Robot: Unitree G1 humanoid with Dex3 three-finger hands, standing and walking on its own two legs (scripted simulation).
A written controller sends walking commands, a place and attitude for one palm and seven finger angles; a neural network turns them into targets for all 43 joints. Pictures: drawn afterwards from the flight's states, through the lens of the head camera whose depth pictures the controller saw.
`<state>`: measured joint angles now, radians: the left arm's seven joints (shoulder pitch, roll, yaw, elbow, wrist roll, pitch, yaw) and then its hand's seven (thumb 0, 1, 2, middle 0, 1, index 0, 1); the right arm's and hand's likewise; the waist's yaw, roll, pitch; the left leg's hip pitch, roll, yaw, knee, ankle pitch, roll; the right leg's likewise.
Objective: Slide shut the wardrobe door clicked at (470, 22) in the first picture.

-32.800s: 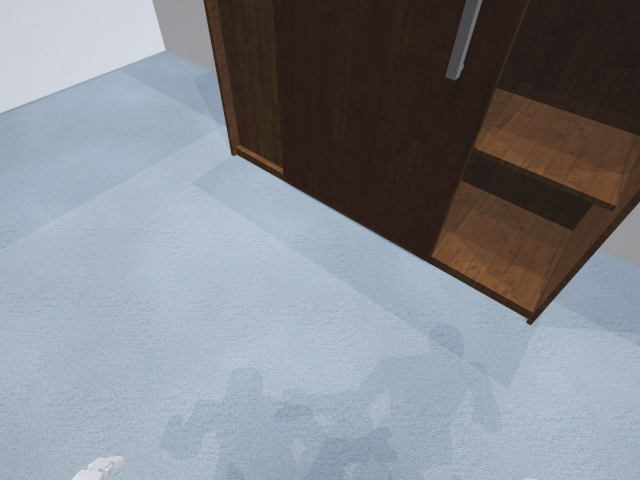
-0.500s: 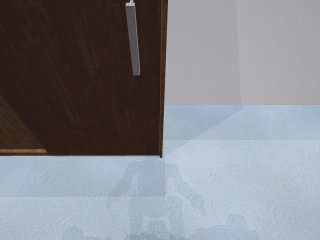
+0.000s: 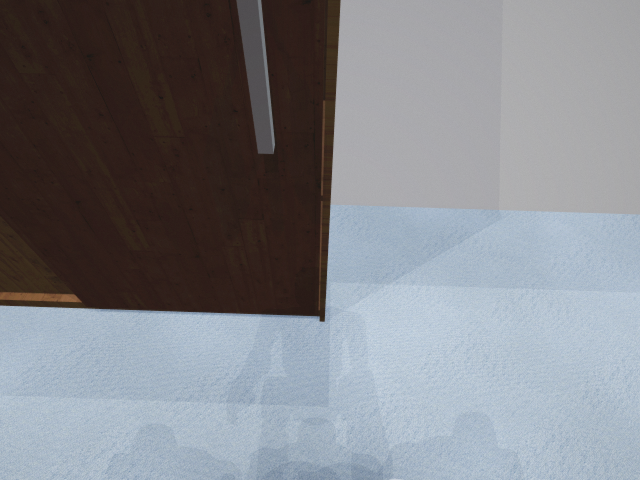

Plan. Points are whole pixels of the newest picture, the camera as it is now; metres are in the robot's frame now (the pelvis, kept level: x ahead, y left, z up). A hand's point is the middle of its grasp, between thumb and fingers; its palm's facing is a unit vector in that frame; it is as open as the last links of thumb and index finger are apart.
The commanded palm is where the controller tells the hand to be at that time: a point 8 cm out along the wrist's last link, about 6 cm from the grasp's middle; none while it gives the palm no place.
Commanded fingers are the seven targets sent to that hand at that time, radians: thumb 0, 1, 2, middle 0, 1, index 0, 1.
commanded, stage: take the last steps up to it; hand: left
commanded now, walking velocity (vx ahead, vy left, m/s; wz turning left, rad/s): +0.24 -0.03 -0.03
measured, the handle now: (260, 74) +0.66 +0.12 +0.16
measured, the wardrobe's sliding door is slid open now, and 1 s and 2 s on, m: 0.00 0.00 0.00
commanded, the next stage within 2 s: come to a stop and stand still in 0.26 s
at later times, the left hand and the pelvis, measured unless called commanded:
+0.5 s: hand (216, 407) +0.24 +0.17 -0.15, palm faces +0.01 -0.97 -0.22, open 7.4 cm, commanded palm none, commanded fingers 0.00 0.90 0.90 -0.20 -0.30 -0.20 -0.30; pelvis +0.14 -0.02 +0.01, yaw +1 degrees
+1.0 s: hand (211, 435) +0.20 +0.17 -0.16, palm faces +0.01 -0.97 -0.25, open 7.4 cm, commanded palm none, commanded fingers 0.00 0.90 0.90 -0.20 -0.30 -0.20 -0.30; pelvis +0.16 -0.02 +0.01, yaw -2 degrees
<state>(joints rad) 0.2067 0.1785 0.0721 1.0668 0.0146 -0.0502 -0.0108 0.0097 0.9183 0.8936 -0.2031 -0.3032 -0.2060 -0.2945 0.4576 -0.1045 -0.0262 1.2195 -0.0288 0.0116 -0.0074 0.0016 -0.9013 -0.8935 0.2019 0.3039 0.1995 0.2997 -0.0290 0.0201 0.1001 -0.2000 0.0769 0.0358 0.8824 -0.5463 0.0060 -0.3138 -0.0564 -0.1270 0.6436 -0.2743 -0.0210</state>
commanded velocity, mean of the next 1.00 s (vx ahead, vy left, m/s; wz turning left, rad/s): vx -0.02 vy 0.01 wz -0.01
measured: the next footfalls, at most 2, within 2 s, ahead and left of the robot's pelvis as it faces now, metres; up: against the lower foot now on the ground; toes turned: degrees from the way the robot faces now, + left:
left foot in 0.16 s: +0.10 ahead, +0.13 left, +0.00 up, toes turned +7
right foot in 0.42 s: +0.19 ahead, -0.14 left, +0.00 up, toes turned -3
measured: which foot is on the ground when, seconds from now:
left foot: up 0.00-0.14, down 0.16-0.42, up 0.44-0.56, down 0.58-1.00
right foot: down 0.00-0.16, up 0.18-0.40, down 0.42-1.00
